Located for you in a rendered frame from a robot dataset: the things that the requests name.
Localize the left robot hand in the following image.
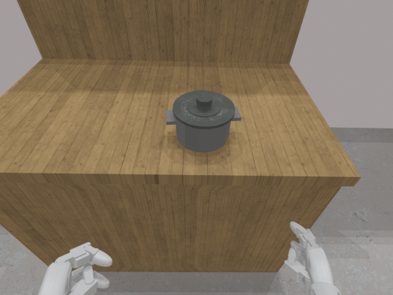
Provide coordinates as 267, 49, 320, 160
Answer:
38, 242, 112, 295

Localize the table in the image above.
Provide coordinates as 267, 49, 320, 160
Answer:
0, 0, 361, 272

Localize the pot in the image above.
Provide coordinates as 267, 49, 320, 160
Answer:
166, 107, 241, 152

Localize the right robot hand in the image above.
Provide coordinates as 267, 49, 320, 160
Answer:
284, 221, 334, 289

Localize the lid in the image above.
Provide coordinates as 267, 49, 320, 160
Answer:
173, 90, 235, 129

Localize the right robot forearm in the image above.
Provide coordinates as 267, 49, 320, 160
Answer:
309, 282, 341, 295

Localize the knob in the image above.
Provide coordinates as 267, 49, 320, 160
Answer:
196, 93, 212, 108

